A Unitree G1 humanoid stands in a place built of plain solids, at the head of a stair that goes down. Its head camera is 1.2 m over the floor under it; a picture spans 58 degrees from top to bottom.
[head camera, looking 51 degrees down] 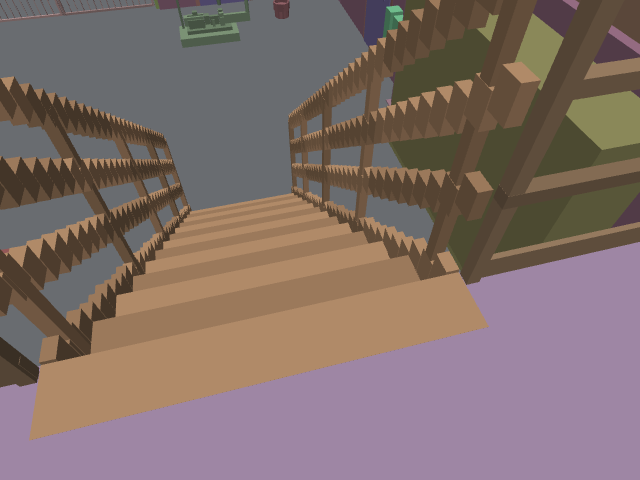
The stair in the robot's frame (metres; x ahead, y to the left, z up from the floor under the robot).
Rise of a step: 0.20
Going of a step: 0.25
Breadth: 1.32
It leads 14 degrees to the left of straight ahead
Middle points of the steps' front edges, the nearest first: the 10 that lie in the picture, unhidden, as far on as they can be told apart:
0.67 0.17 0.00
0.91 0.23 -0.20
1.15 0.29 -0.41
1.39 0.35 -0.61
1.62 0.42 -0.82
1.86 0.48 -1.02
2.10 0.54 -1.23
2.34 0.60 -1.43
2.58 0.66 -1.64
2.82 0.72 -1.84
